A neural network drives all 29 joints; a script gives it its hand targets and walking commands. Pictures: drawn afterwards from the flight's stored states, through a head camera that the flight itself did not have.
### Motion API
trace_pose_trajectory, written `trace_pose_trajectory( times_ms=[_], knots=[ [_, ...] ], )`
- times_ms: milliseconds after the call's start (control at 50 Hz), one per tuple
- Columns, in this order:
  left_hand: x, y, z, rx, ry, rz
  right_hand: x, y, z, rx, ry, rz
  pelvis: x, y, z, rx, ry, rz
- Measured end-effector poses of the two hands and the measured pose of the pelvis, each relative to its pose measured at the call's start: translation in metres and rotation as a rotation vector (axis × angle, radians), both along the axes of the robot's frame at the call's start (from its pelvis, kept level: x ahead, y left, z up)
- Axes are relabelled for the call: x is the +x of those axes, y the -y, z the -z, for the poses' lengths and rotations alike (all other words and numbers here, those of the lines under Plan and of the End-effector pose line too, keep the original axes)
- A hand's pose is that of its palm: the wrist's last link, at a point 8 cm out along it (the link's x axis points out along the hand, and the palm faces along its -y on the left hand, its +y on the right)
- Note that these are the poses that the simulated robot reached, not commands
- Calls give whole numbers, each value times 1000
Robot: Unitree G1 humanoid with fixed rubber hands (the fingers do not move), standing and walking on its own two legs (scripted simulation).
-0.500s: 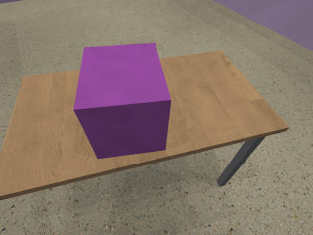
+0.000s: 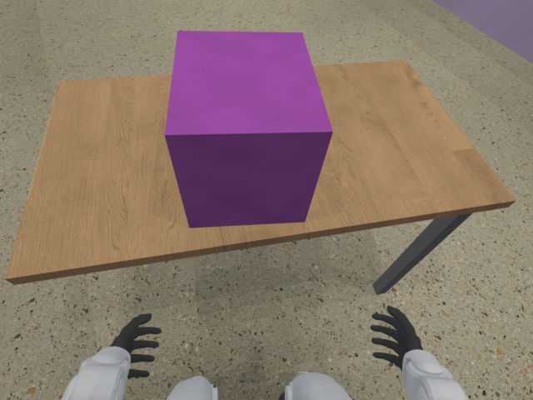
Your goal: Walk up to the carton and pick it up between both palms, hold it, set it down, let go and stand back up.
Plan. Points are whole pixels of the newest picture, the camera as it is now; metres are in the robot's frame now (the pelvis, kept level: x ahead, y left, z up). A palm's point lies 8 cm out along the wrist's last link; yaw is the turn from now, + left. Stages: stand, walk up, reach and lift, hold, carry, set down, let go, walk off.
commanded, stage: reach and lift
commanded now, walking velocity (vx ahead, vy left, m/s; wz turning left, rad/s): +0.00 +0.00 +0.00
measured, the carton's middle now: (244, 131) +0.54 +0.02 +0.05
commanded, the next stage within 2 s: none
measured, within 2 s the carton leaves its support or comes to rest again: neither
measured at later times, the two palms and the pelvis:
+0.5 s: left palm (118, 352) +0.19 +0.20 -0.05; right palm (415, 382) +0.13 -0.23 -0.07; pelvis +0.00 -0.01 +0.02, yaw -1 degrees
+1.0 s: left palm (113, 327) +0.22 +0.21 -0.03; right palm (400, 334) +0.19 -0.22 -0.04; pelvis +0.04 +0.00 +0.03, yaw -1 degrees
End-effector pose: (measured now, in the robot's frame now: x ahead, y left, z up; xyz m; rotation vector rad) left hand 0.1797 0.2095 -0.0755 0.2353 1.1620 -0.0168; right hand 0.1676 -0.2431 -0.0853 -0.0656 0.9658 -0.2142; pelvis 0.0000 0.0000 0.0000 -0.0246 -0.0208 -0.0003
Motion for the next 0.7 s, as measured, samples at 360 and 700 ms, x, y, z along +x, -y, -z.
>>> trace_pose_trajectory(
  times_ms=[360, 700],
  knots=[
    [3, -2, -10, 42, 176, -38, -41, -11, 7, 14, 37, -43, -7, 11, -5, 25, 27, 3],
    [2, -1, -20, 1, 296, -99, -23, -10, -31, -16, 163, -66, 10, 13, -25, 33, 11, 11]
  ],
)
